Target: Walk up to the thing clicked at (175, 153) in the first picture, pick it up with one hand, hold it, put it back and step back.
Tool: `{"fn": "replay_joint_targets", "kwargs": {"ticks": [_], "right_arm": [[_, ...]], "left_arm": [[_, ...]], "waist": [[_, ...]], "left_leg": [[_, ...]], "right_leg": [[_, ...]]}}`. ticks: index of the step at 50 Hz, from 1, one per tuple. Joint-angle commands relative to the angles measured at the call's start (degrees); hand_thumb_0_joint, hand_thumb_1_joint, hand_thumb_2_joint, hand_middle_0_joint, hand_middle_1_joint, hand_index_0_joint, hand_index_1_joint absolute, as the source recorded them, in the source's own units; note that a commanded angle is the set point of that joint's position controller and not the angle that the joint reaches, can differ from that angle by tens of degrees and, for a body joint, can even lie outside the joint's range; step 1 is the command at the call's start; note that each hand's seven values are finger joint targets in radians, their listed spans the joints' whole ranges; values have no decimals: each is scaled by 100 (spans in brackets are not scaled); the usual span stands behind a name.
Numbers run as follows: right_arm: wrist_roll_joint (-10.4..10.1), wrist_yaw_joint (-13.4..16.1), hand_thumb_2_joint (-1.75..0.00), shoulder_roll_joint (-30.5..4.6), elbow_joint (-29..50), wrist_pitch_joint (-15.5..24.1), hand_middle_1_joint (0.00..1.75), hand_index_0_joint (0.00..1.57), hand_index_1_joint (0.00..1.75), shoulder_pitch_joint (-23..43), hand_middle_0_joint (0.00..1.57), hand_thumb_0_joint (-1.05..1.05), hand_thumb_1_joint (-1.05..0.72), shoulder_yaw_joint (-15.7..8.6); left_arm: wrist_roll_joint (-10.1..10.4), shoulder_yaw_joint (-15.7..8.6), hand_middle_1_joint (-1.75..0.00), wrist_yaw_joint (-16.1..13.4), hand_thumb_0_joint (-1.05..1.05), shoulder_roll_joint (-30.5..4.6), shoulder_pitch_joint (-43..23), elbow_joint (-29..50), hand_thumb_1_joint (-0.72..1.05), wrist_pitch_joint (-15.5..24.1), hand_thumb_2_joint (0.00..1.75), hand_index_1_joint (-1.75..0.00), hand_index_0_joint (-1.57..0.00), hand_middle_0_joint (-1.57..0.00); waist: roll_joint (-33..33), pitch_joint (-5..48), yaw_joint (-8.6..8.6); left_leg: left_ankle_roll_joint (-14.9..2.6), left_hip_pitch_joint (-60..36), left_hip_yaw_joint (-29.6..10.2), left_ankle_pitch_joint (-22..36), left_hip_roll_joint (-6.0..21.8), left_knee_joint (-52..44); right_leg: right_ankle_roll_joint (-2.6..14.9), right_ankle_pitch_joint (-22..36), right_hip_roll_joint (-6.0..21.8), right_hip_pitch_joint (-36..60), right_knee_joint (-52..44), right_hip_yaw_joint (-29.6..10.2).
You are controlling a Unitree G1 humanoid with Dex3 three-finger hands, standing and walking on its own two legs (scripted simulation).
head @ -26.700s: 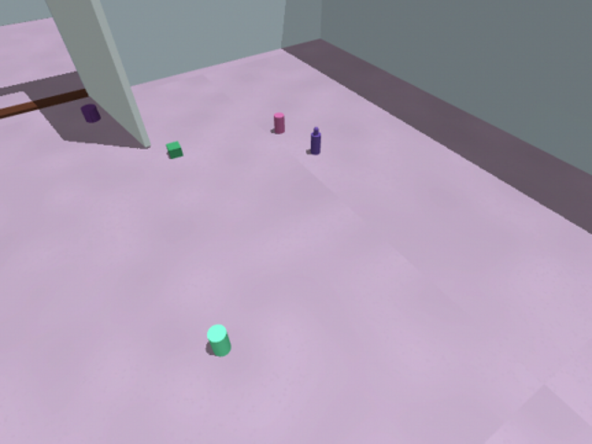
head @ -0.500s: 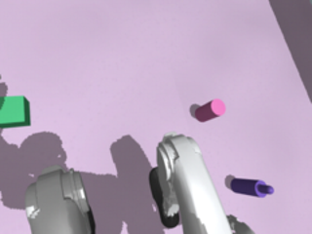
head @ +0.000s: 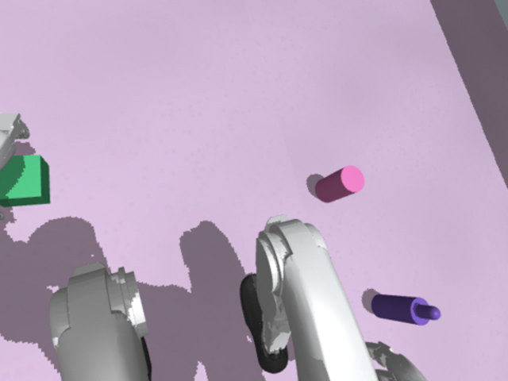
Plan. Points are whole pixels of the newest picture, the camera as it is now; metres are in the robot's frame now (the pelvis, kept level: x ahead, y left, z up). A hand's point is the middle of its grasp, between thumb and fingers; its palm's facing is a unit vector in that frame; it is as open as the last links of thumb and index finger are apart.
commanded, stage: rest palm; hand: left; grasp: from above
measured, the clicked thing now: (22, 181) +0.50 +0.29 -0.29
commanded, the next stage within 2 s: close in 1.42 s
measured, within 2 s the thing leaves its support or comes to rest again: neither
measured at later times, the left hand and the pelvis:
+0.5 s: hand (16, 173) +0.49 +0.28 -0.24, palm faces -0.44 -0.05 -0.90, open 14.0 cm; pelvis +0.01 +0.00 -0.02, yaw -3 degrees
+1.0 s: hand (22, 186) +0.47 +0.28 -0.25, palm faces -0.45 -0.06 -0.89, open 14.1 cm; pelvis +0.01 +0.01 -0.02, yaw -4 degrees
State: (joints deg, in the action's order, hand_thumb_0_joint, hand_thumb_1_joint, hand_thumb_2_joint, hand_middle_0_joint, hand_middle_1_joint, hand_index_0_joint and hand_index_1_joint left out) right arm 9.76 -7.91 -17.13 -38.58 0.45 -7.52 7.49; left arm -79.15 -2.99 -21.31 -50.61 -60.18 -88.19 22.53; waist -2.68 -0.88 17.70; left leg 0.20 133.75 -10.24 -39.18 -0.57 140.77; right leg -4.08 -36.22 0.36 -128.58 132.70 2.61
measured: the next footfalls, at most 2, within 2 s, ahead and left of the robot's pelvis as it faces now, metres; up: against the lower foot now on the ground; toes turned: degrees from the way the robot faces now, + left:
none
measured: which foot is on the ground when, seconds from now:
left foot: down 0.00-1.00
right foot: down 0.00-1.00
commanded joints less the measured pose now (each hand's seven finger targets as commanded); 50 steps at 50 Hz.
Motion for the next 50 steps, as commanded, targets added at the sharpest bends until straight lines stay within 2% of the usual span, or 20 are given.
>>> {"fn": "replay_joint_targets", "kwargs": {"ticks": [1,2,4,8,9,12,14,16,19,22,25,27,28,30,33,38,39,43,46,50], "right_arm": [[114,48,-90,-1539,-127,71,30,20,30,-1263,20,0,-90,-419],[157,56,-90,-1552,-148,82,30,20,30,-1248,20,0,-90,-391],[224,45,-90,-1541,-151,140,30,20,30,-1217,20,0,-90,-345],[264,66,-90,-1617,-219,259,30,20,30,-1109,20,0,-89,-281],[293,56,-90,-1588,-190,307,30,20,30,-1117,20,0,-89,-262],[347,11,-90,-1648,-209,414,30,20,30,-1119,20,0,-90,-219],[348,5,-90,-1684,-216,452,30,20,30,-1124,20,0,-90,-206],[398,-58,-90,-1677,-223,538,30,20,30,-1103,20,0,-90,-145],[389,-87,-90,-1777,-97,601,30,20,30,-1058,20,0,-90,-112],[445,-164,-90,-1795,-28,644,30,20,30,-1098,20,0,-90,-87],[471,-184,-90,-1875,-30,641,30,20,30,-1233,20,0,-90,-99],[491,-219,-90,-1899,45,645,30,20,30,-1267,20,0,-90,-80],[480,-210,-90,-1864,27,627,30,20,30,-1212,20,0,-90,-99],[497,-232,-90,-1869,66,611,30,20,30,-1276,20,0,-90,-83],[507,-222,-90,-1876,103,533,30,20,30,-1253,20,0,-89,-41],[574,-216,-90,-1866,94,456,30,20,30,-1249,20,0,-90,45],[564,-213,-90,-1864,111,457,30,20,30,-1152,20,0,-89,60],[627,-226,-90,-1913,100,489,30,20,30,-986,20,0,-89,52],[664,-253,-90,-1918,-13,530,30,20,30,-923,20,0,-89,59],[735,-323,-90,-1938,-82,656,30,20,30,-804,20,0,-89,111]], "left_arm": [[-84,-180,-102,-492,0,-1383,-2032,583,-45,145,93,-99,-9,-6],[-147,-218,-101,-583,0,-1442,-2027,554,-46,151,94,-98,-9,-7],[-243,-63,-101,-740,0,-1191,-1925,145,-46,110,94,-99,-9,-6],[-301,-152,-99,-1066,0,-1481,-2056,111,-46,18,95,-97,-8,-6],[-356,-68,-100,-1094,0,-1364,-1965,-14,-46,-43,95,-98,-8,-6],[-319,-115,-99,-1236,0,-1410,-1974,-15,-46,-172,96,-97,-8,-6],[-270,-227,-98,-1314,0,-1561,-1912,-6,-48,-252,97,-96,-7,-6],[-229,-118,-98,-1283,0,-1426,-1918,-101,-47,-324,96,-96,-7,-6],[-213,-394,-97,-1291,0,-1894,-1838,46,-49,-409,98,-96,-7,-6],[-226,-470,-97,-1254,0,-1860,-1538,-170,-48,-508,97,-96,-7,-6],[-113,-738,-96,-1197,0,-2081,-1441,-188,-48,-569,97,-95,-7,-6],[-92,-709,-95,-1082,0,-2019,-1372,-163,-50,-600,99,-94,-7,-6],[-70,-712,-94,-1053,0,-2053,-1252,-15,-50,-597,100,-94,-7,-7],[-10,-657,-94,-962,0,-1933,-1210,-100,-50,-579,99,-94,-6,-6],[82,-722,-93,-838,0,-2017,-1254,157,-51,-433,100,-94,-6,-7],[28,-529,-94,-781,0,-1940,-1397,368,-52,-68,101,-94,-6,-7],[78,-499,-93,-817,0,-1901,-1370,266,-52,-9,101,-94,-6,-7],[-148,-345,-95,-1059,0,-1957,-1415,242,-49,152,99,-95,-7,-7],[-226,-197,-94,-1343,0,-1801,-1612,402,-50,152,101,-94,-6,-7],[-386,23,-93,-1661,0,-1510,-1316,-380,-51,-117,101,-94,-5,-6]], "waist": [[2218,3534,296],[2329,3581,268],[2300,3349,412],[2401,3282,354],[2434,3280,397],[2540,3426,474],[2588,3529,426],[2553,3393,538],[2604,3496,446],[2678,3437,508],[2547,3337,513],[2552,3237,575],[2670,3447,444],[2646,3324,582],[2553,3303,579],[2461,3229,728],[2480,3162,669],[2694,3046,627],[2946,3174,620],[2569,2685,749]], "left_leg": [[-114,-2979,637,647,-60,-1460],[-97,-3083,633,712,-52,-1469],[-107,-2978,616,609,-40,-1426],[-109,-2827,578,519,-31,-1404],[-105,-2865,582,488,-20,-1362],[-89,-3018,522,825,5,-1281],[-88,-3035,505,938,10,-1281],[-93,-2920,508,862,19,-1194],[-96,-2908,484,1098,33,-1147],[-72,-3020,495,1331,65,-1100],[-90,-2806,491,1394,49,-1039],[-83,-2826,497,1447,59,-981],[-73,-2926,475,1481,65,-1044],[-62,-2933,462,1531,74,-961],[-51,-2852,401,1473,81,-949],[-47,-2953,400,1446,95,-819],[-31,-2958,373,1350,106,-842],[-5,-3072,400,1049,126,-921],[39,-3242,318,1168,142,-1039],[-4,-2877,311,912,133,-1037]], "right_leg": [[535,697,-208,1434,-1097,783],[523,750,-201,1419,-1068,798],[532,692,-233,1301,-1029,841],[528,636,-237,1177,-953,888],[549,616,-258,1146,-898,885],[517,939,-260,1222,-741,954],[519,1066,-262,1311,-745,957],[508,1060,-277,1313,-702,973],[515,1266,-283,1501,-652,977],[519,1466,-295,1617,-561,966],[507,1529,-292,1768,-655,984],[511,1546,-291,1775,-650,990],[522,1556,-313,1910,-666,981],[514,1601,-300,1883,-635,1008],[525,1509,-311,1930,-706,1064],[479,1511,-334,2036,-743,1071],[502,1401,-340,1939,-721,1096],[498,1172,-385,1788,-688,1120],[492,1266,-391,1662,-621,1193],[475,1131,-442,1454,-649,1228]]}}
